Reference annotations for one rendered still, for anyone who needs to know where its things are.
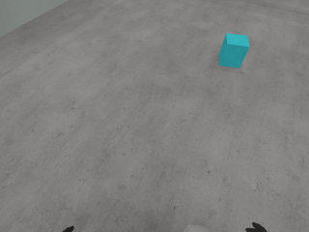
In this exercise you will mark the right robot hand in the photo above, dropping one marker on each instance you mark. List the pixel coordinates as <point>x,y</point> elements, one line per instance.
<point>257,228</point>

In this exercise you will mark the carton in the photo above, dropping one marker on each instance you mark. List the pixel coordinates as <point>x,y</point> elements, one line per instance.
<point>233,50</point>

